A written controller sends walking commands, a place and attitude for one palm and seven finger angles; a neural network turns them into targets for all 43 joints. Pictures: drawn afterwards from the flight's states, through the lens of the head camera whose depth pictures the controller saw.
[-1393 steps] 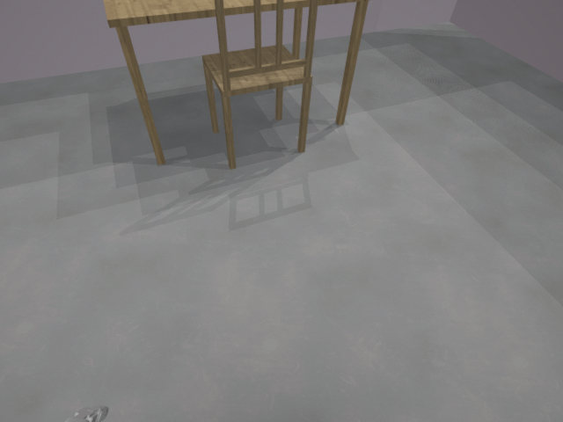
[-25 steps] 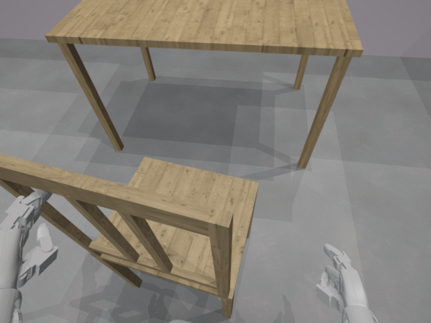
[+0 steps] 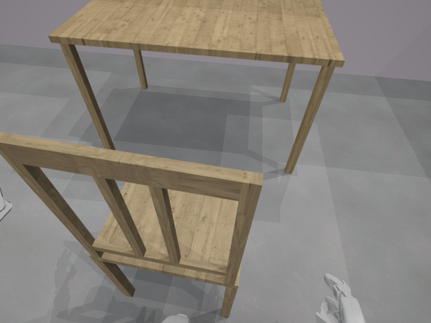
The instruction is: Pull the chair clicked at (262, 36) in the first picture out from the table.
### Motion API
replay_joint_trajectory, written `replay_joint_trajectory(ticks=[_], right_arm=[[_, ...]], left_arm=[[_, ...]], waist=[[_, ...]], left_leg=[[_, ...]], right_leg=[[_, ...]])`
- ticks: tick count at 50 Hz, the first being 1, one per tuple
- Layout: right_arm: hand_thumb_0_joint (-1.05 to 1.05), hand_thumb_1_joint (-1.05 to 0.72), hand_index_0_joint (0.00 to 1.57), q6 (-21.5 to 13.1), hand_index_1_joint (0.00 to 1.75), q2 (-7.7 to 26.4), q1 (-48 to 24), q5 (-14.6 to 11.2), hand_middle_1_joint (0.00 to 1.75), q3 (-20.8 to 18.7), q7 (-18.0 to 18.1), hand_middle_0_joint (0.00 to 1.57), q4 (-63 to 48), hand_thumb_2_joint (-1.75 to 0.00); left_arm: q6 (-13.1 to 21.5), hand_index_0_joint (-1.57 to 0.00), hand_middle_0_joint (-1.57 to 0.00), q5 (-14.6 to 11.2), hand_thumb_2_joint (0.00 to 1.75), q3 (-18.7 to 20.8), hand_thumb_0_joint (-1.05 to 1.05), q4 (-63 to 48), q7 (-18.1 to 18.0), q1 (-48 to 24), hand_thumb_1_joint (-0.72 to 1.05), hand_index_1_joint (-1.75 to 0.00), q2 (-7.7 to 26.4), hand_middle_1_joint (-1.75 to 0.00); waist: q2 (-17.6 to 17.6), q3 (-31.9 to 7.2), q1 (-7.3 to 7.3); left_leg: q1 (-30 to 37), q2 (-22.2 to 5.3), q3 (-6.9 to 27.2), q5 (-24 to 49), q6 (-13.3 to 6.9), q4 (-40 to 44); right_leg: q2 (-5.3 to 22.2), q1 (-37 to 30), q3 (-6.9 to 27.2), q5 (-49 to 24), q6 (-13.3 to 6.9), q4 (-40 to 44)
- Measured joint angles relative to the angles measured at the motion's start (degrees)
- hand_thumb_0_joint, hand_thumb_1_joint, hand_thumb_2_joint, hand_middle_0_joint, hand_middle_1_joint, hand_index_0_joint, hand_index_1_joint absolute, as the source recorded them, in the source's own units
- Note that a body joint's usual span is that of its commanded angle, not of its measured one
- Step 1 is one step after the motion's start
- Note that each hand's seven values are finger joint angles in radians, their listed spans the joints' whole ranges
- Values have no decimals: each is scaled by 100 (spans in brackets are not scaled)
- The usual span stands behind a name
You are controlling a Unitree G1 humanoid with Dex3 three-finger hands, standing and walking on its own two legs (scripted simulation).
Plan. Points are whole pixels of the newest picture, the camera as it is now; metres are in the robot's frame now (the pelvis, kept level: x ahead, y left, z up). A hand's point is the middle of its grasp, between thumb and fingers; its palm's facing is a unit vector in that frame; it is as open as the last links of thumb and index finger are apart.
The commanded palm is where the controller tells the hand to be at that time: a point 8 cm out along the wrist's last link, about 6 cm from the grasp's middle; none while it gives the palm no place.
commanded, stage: step back with the hand held close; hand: left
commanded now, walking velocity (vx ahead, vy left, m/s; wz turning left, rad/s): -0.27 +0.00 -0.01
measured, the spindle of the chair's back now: (125, 221) +0.31 +0.23 -0.04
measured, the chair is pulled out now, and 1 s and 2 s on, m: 0.62 0.62 0.62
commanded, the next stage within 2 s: stop stepping back and stand still in 0.56 s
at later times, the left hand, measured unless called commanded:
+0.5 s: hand out of the picture +0.13 +0.25 +0.19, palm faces +0.32 -0.76 -0.56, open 7.4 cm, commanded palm +0.07 +0.30 +0.19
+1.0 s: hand out of the picture +0.01 +0.28 +0.19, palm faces +0.46 -0.76 -0.45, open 7.4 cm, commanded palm -0.03 +0.31 +0.19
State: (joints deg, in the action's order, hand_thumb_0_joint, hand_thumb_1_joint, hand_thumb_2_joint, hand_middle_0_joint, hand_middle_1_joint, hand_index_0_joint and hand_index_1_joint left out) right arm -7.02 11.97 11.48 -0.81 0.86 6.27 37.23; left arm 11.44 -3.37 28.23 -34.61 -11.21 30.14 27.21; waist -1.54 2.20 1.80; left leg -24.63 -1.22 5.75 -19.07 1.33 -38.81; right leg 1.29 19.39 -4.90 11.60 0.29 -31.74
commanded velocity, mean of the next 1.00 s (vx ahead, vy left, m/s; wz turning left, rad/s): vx -0.17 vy -0.01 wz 0.01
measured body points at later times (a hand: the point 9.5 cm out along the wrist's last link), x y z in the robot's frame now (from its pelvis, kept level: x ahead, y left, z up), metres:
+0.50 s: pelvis -0.08 +0.00 +0.00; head -0.03 +0.00 +0.45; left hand +0.11 +0.29 +0.22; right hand +0.09 -0.23 -0.09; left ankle +0.05 +0.13 -0.72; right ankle -0.09 -0.13 -0.73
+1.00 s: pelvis -0.18 +0.01 +0.01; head -0.19 +0.02 +0.46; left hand -0.02 +0.32 +0.21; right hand -0.03 -0.22 -0.08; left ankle -0.13 +0.13 -0.71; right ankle -0.12 -0.12 -0.72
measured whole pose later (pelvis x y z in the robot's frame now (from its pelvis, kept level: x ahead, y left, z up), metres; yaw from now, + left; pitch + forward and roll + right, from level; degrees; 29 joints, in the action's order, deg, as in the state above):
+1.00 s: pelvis -0.18 +0.01 +0.01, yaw -1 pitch -1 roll -1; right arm -5.8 10.8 13.8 -0.4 1.4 4.5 37.0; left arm 11.1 -2.7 25.8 -29.2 -8.8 31.8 24.5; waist -0.2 -0.7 0.8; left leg -22.2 -0.8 2.4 -24.1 -0.1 -40.5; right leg 0.9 17.6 -3.2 12.6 -0.6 -29.6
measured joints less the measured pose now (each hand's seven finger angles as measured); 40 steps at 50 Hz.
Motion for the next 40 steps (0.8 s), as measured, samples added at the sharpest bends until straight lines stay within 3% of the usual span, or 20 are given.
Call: replay_joint_trajectory(ticks=[3,6,8,11,14,17,19,23,25,27,29,31,34,37,40], right_arm=[[1,-90,21,174,30,103,-19,-50,30,-85,-65,20,85,-90],[1,-90,21,331,30,104,-38,-94,30,-94,-59,20,24,-90],[1,-90,20,326,30,35,-6,-85,30,-59,-41,20,-110,-90],[1,-90,20,175,30,-105,122,-8,30,-22,-42,20,-312,-90],[1,-90,20,-41,30,-197,189,68,30,28,-99,20,-343,-90],[1,-90,20,-216,30,-240,19,151,30,45,-138,20,-197,-90],[1,-90,21,-243,30,-201,-222,177,30,2,-169,20,-54,-90],[1,-90,21,-170,30,-122,-403,88,30,-99,-233,20,0,-90],[1,-90,21,-74,30,-87,-381,8,30,-153,-227,20,14,-90],[1,-90,21,54,30,-66,-320,-4,30,-236,-212,20,105,-90],[1,-90,21,160,30,-46,-263,4,30,-272,-160,20,165,-90],[1,-90,21,218,30,-27,-230,4,30,-233,-75,20,114,-90],[1,-90,20,218,30,77,-225,8,30,-236,-9,20,-124,-90],[1,-90,20,164,30,-110,-360,51,30,-302,-130,20,-142,-90],[1,-90,20,0,30,-214,-267,84,30,-225,-247,20,-262,-90]], left_arm=[[-91,-24,-21,21,90,-120,1,552,-7,-295,89,-32,-269,-30],[-320,-23,-20,38,90,-302,1,940,48,-367,89,-31,-466,-30],[-431,-22,-20,99,90,-377,1,974,88,-234,89,-31,-539,-30],[-384,-22,-20,178,90,-439,2,678,175,-52,89,-31,-463,-30],[-55,-22,-21,188,90,-263,2,154,263,187,89,-31,-237,-30],[320,-22,-21,123,90,54,2,-107,292,252,89,-30,-58,-30],[441,-21,-21,86,90,87,2,-57,334,89,89,-30,-66,-30],[452,-21,-21,-13,90,-16,2,75,504,41,89,-30,13,-30],[443,-21,-21,-38,90,-94,2,145,541,201,89,-30,5,-30],[392,-22,-21,-2,90,-201,2,268,506,338,89,-30,-77,-30],[314,-22,-21,50,90,-251,1,457,444,351,89,-31,-202,-30],[263,-22,-21,105,90,-216,1,646,356,272,89,-31,-277,-30],[178,-22,-21,115,90,-176,1,608,247,131,89,-30,-273,-30],[136,-21,-21,96,90,-167,2,427,269,100,89,-30,-195,-30],[24,-21,-21,72,90,-238,2,80,313,327,89,-30,-180,-30]], waist=[[-144,-257,-148],[-75,-279,-247],[-7,-233,-309],[85,-134,-390],[205,-130,-297],[243,-50,-86],[15,223,-15],[-302,459,1],[-322,376,-36],[-164,146,-60],[22,-63,-123],[177,-161,-219],[196,-88,-363],[605,157,-265],[519,195,-264]], left_leg=[[58,6,-157,-141,-81,-208],[113,25,-327,467,-124,-54],[137,2,-382,616,-166,69],[53,-14,-263,749,-180,245],[-217,-48,-205,898,-136,310],[-486,-145,-273,1080,-60,412],[-456,-309,-203,1295,9,603],[-354,-461,-109,1582,61,820],[-436,-357,-74,1003,32,372],[-587,-19,-102,188,44,-901],[-488,206,-242,-338,27,-1582],[-102,214,-385,-452,0,-1119],[648,1,-466,677,-111,617],[632,157,-640,503,-120,719],[534,28,-538,642,-76,723]], right_leg=[[67,99,60,60,91,-191],[155,175,150,230,139,-368],[92,260,263,695,126,-584],[-51,132,350,719,63,-839],[-111,-251,338,739,20,-586],[-135,-591,314,1078,69,36],[-305,-630,278,739,144,309],[-480,-663,226,396,39,395],[-441,-614,255,419,6,277],[-248,-497,379,464,4,150],[-41,-428,477,411,48,179],[104,-340,498,334,109,204],[137,-61,357,375,202,-108],[256,265,507,879,147,-686],[103,121,342,1119,114,-636]])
